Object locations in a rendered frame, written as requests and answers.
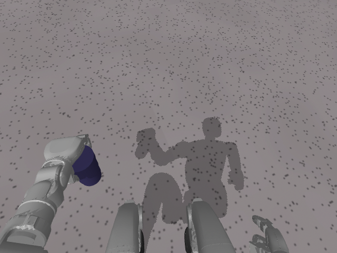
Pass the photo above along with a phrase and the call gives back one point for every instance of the right robot hand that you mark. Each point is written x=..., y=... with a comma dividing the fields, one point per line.
x=273, y=240

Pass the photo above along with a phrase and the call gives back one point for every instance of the left robot hand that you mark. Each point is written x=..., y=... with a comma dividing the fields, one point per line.
x=68, y=148

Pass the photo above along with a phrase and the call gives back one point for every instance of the cup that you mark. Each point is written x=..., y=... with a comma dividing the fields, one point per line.
x=86, y=168

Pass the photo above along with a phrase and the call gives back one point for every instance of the left robot arm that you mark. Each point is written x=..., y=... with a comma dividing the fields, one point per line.
x=29, y=229

